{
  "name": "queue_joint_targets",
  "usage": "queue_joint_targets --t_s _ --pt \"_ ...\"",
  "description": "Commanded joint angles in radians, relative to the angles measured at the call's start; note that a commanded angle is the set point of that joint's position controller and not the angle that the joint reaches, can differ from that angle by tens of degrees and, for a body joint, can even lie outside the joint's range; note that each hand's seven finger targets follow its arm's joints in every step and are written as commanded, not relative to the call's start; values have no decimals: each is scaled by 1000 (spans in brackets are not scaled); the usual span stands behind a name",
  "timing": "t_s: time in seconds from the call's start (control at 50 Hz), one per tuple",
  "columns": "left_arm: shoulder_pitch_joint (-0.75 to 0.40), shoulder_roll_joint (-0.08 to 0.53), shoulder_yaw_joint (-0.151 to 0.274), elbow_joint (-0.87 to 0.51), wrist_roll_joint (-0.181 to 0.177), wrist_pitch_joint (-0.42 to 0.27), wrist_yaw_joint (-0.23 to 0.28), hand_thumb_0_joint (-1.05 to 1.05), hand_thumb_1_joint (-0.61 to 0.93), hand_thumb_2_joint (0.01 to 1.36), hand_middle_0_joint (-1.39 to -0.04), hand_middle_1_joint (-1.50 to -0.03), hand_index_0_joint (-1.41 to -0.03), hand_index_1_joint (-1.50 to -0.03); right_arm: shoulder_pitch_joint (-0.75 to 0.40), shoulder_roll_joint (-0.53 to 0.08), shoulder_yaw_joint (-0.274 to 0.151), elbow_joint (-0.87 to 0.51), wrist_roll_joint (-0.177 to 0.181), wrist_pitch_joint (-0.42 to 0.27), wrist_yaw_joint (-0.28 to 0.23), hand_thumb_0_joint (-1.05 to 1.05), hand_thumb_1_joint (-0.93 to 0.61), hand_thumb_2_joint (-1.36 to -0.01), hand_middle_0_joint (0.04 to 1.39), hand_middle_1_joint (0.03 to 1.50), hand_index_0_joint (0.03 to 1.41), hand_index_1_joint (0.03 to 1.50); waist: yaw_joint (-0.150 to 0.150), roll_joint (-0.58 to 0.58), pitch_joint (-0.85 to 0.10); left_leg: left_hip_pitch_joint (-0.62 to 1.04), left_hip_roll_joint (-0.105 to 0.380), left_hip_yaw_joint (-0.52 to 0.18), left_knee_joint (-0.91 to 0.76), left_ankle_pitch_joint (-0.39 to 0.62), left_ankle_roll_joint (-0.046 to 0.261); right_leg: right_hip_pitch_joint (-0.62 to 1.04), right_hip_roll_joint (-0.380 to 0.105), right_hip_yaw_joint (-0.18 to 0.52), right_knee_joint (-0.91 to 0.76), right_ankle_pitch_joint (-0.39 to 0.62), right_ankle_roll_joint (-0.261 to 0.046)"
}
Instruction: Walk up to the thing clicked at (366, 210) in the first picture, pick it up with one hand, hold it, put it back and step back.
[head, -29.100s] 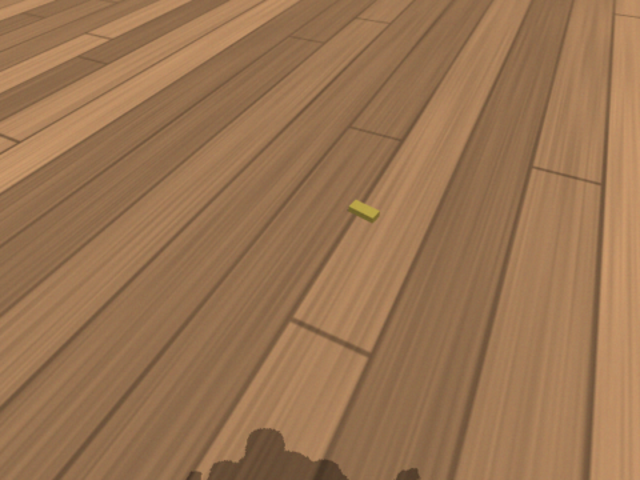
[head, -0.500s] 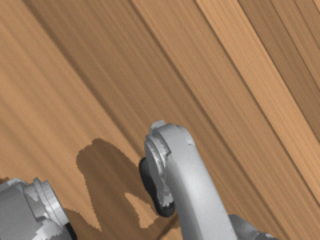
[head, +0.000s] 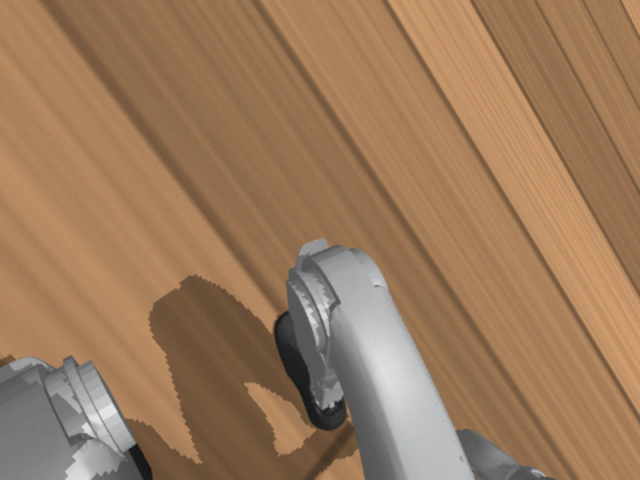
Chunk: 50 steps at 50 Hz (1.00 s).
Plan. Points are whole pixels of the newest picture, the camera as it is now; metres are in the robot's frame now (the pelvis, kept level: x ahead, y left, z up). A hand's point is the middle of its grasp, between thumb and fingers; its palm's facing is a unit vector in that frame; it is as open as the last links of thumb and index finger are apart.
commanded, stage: open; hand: left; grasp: from above
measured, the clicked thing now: out of the picture +0.47 +0.31 -0.28
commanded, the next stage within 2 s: withdraw in 0.24 s
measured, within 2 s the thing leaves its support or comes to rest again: neither
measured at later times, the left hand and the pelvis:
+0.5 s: hand out of the picture +0.46 +0.31 -0.24, palm faces -0.41 -0.16 -0.90, open 14.0 cm; pelvis +0.00 +0.00 +0.00, yaw +0 degrees
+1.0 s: hand out of the picture +0.46 +0.33 -0.06, palm faces -0.44 -0.11 -0.89, open 13.9 cm; pelvis -0.01 -0.01 +0.05, yaw +7 degrees
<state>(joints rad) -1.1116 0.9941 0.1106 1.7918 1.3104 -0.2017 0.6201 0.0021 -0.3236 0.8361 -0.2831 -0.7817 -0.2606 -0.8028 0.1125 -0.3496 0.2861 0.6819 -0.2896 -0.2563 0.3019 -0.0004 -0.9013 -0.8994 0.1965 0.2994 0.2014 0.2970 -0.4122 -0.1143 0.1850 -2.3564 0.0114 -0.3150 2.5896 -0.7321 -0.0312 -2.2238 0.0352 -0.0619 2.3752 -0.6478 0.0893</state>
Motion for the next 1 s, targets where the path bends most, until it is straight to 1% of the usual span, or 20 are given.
queue_joint_targets --t_s 0.0,0.08,0.14,0.16,0.2,0.34,0.38,0.48,0.52,0.54,0.56,0.58,0.6,0.64,0.66,0.68,0.72,0.82,0.9,0.98 --pt "-249 193 -14 -85 -9 -3 39 0 -434 928 -161 -887 -138 -910 155 -332 -87 8 5 -5 -7 0 -887 -899 201 300 201 300 -76 510 -589 482 28 146 -292 184 20 310 35 -212 -176 223 -85" --pt "-276 215 9 -129 -7 0 49 0 -470 967 -137 -896 -106 -928 174 -342 -98 13 -1 -5 -8 0 -886 -899 201 300 201 300 -63 540 -643 518 29 140 -297 230 15 319 32 -214 -167 255 -88" --pt "-239 187 -11 -83 -4 12 46 0 -495 978 -110 -916 -80 -946 172 -334 -87 10 -2 -4 -5 0 -885 -898 201 300 201 300 -77 522 -622 512 31 139 -295 238 15 327 34 -216 -167 270 -86" --pt "-267 181 -17 -110 -9 9 44 0 -493 973 -103 -925 -77 -950 173 -354 -105 7 -3 -8 -5 0 -885 -898 201 300 201 300 -81 540 -615 517 28 139 -296 234 13 308 28 -217 -161 263 -86" --pt "-275 208 1 -128 -14 10 44 0 -511 994 -95 -923 -63 -956 173 -346 -95 10 -2 -7 -5 0 -884 -898 201 300 201 300 -68 555 -637 532 31 134 -303 239 11 315 28 -215 -164 265 -88" --pt "-247 185 -13 -95 -18 15 35 0 -521 984 -76 -1021 -87 -1008 173 -334 -87 13 -4 -10 -1 0 -902 -901 201 300 201 300 -79 528 -605 505 27 146 -293 228 17 323 30 -213 -174 260 -85" --pt "-250 214 4 -118 -23 15 43 0 -511 976 -81 -1015 -94 -1001 187 -350 -95 5 1 -7 -4 0 -902 -900 201 300 201 300 -74 526 -628 506 27 150 -299 234 20 353 34 -207 -189 272 -85" --pt "-295 208 24 -232 -23 29 39 0 -525 986 -83 -1004 -86 -1000 190 -333 -123 14 7 -10 7 0 -905 -903 201 300 201 300 -55 627 -715 591 31 152 -305 273 5 340 24 -207 -157 296 -94" --pt "-323 216 42 -390 -38 38 29 0 -543 1002 -76 -1007 -73 -1009 190 -330 -155 10 23 -9 10 0 -906 -904 201 300 200 300 -8 705 -832 660 28 165 -316 329 -4 353 20 -197 -159 330 -101" --pt "-290 185 40 -446 -56 44 23 0 -553 1013 -78 -1014 -71 -1021 176 -315 -164 -3 32 -3 14 0 -908 -906 200 300 200 300 18 746 -891 686 25 171 -334 352 -7 366 19 -192 -166 343 -108" --pt "-205 131 14 -375 -64 63 9 0 -560 1018 -76 -1014 -66 -1024 168 -301 -170 11 42 6 18 0 -909 -906 200 300 200 300 26 715 -850 653 24 183 -338 332 -3 342 22 -186 -171 331 -109" --pt "-180 123 18 -402 -66 78 -5 0 -555 1016 -68 -1012 -60 -1020 174 -302 -191 27 53 18 20 0 -905 -904 200 300 200 300 47 696 -850 624 19 193 -348 326 0 325 24 -182 -177 323 -110" --pt "-215 142 45 -474 -66 88 -22 0 -543 1014 -68 -1013 -62 -1019 200 -304 -216 24 65 29 25 0 -903 -904 200 300 200 300 54 703 -893 628 16 193 -348 353 0 319 18 -178 -171 343 -110" --pt "-206 78 29 -547 -93 118 -63 0 -538 1019 -68 -1023 -62 -1029 199 -287 -245 18 93 57 26 0 -901 -903 200 300 200 300 95 702 -953 631 11 207 -369 363 5 304 17 -161 -187 340 -116" --pt "-179 33 5 -534 -101 136 -88 0 -534 1019 -76 -1024 -68 -1031 198 -279 -258 20 114 72 26 0 -902 -904 200 300 200 300 100 682 -932 626 10 213 -376 358 6 287 13 -153 -193 337 -117" --pt "-204 -14 -25 -552 -115 149 -117 0 -523 1018 -77 -1027 -71 -1033 205 -271 -261 25 124 88 27 0 -901 -903 200 300 200 300 88 647 -906 588 8 220 -380 333 15 279 12 -147 -206 324 -114" --pt "-196 -7 -22 -580 -121 169 -177 0 -522 1026 -83 -1031 -72 -1042 231 -274 -287 22 148 121 17 0 -902 -904 200 300 200 300 95 571 -919 573 2 216 -411 300 25 292 7 -134 -231 300 -113" --pt "-280 -125 -100 -612 -140 170 -342 0 -527 1038 -97 -1031 -77 -1052 255 -241 -320 8 172 197 -27 0 -907 -907 200 300 200 300 84 465 -889 562 -6 207 -482 203 34 287 -5 -105 -290 214 -119" --pt "-258 -143 -129 -544 -151 138 -439 0 -524 1041 -85 -1039 -68 -1056 240 -219 -311 -23 176 236 -81 0 -903 -905 200 300 200 300 71 316 -769 469 -22 226 -506 108 51 320 -11 -83 -357 107 -117" --pt "-250 -111 -129 -518 -149 89 -468 0 -502 1023 -101 -1019 -86 -1034 226 -199 -293 -41 173 258 -138 0 -901 -904 200 300 200 300 82 246 -742 415 -31 261 -495 103 62 363 -16 -65 -394 72 -115"
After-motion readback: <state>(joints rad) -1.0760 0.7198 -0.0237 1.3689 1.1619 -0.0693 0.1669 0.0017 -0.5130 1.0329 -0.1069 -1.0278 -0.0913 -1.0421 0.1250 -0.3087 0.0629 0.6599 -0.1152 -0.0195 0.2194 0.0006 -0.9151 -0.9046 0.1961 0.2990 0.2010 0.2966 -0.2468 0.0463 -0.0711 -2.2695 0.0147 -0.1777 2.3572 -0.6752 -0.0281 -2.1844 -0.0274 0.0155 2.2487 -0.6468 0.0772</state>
